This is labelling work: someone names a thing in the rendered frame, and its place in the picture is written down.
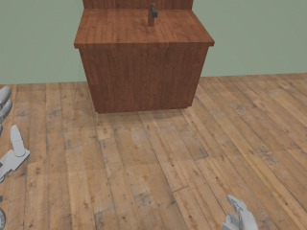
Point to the tap lever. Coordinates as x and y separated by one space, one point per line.
154 12

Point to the right robot hand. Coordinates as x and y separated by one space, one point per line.
245 219

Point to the counter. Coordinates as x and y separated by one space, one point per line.
136 62

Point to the left robot hand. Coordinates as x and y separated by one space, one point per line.
15 157

